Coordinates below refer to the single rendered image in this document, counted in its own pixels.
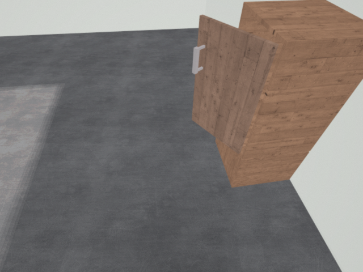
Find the handle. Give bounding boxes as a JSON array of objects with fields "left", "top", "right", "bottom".
[{"left": 192, "top": 45, "right": 205, "bottom": 74}]

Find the cupboard door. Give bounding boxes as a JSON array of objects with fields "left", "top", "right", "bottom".
[{"left": 192, "top": 15, "right": 279, "bottom": 154}]

